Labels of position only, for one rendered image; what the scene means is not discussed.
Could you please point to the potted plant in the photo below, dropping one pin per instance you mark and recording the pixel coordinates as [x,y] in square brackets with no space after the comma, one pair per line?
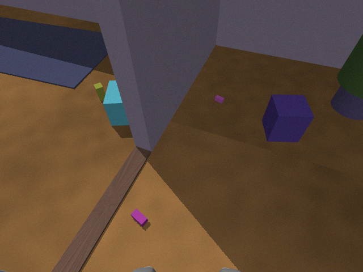
[348,100]

